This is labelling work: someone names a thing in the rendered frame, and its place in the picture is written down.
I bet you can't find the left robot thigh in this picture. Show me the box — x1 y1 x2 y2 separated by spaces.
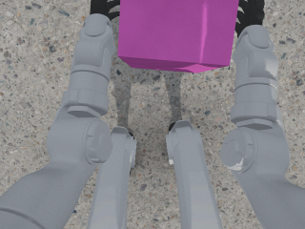
86 133 137 229

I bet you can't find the left robot hand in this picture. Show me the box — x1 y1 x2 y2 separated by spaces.
90 0 120 21

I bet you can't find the robot left shin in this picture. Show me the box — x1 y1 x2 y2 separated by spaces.
111 126 131 137

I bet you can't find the right robot forearm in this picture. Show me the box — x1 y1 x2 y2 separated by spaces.
230 25 289 146

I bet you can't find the carton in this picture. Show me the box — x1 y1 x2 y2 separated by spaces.
117 0 239 73

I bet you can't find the robot right upper arm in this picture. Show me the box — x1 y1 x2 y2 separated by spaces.
219 127 305 229

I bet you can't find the right robot hand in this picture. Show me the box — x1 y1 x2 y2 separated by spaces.
234 0 265 38

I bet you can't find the robot left upper arm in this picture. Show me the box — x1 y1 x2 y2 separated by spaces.
0 117 113 229

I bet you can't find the left robot forearm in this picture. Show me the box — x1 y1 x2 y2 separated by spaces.
46 13 116 149

